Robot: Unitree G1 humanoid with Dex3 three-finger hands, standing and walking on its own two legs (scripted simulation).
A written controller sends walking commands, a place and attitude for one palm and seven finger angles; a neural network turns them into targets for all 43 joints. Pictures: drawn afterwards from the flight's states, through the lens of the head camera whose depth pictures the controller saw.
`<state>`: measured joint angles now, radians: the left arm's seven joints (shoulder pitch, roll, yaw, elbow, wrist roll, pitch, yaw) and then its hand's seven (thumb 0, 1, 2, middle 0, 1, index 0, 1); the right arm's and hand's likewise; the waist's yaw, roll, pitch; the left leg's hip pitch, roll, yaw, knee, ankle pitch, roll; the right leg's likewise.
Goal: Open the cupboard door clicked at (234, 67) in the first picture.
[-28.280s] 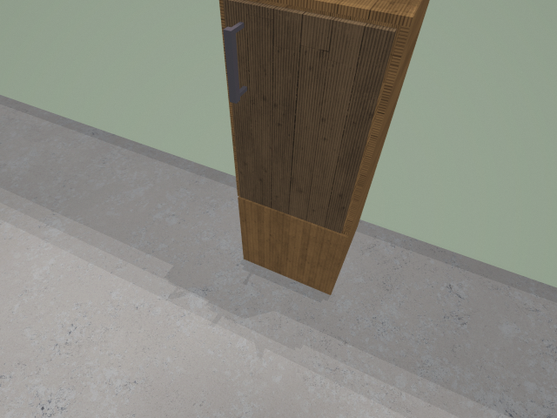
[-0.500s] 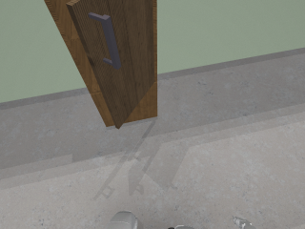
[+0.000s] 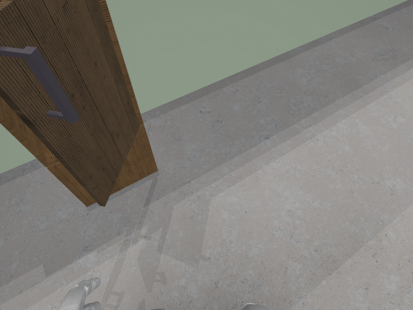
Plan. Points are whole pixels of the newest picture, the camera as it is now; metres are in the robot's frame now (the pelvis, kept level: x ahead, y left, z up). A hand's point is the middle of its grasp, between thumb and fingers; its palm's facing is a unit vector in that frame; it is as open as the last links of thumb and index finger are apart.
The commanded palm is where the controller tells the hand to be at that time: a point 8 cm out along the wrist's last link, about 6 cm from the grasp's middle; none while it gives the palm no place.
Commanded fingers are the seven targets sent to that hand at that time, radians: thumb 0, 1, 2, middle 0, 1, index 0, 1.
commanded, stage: walk to a spot facing it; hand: left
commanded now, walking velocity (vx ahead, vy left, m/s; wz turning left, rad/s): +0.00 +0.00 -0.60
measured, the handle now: (44, 88) +0.46 +0.33 +0.15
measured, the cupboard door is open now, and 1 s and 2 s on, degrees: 47 47 47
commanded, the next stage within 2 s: turn to face it in 1.98 s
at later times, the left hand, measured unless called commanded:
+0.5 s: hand (148, 264) +0.22 +0.15 -0.15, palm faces -0.31 -0.93 -0.21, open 7.4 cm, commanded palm none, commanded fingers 0.00 0.90 0.90 -0.20 -0.30 -0.20 -0.30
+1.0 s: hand (204, 206) +0.36 +0.03 -0.15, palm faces -0.60 -0.78 -0.16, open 7.4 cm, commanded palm none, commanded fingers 0.00 0.90 0.90 -0.20 -0.30 -0.20 -0.30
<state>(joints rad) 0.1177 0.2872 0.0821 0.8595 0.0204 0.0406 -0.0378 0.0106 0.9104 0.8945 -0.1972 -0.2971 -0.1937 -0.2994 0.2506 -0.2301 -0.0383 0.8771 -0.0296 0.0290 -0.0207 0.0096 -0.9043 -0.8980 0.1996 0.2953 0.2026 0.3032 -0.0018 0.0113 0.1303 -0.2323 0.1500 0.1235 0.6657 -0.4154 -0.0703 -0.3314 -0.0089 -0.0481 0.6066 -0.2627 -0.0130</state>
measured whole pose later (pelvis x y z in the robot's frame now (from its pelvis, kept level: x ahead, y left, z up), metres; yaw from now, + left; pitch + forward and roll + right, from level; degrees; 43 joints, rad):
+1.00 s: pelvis +0.17 -0.07 +0.02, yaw -38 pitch +2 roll -1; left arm 0.14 0.23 0.08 0.95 0.03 0.03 -0.06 0.02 0.91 0.89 -0.20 -0.30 -0.19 -0.30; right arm 0.33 -0.19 -0.02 0.93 -0.05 -0.07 -0.01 0.01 -0.91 -0.90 0.20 0.29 0.20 0.30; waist 0.00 -0.02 0.09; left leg -0.13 0.13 0.21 0.44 -0.34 -0.04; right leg -0.56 -0.06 -0.08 1.01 -0.33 0.00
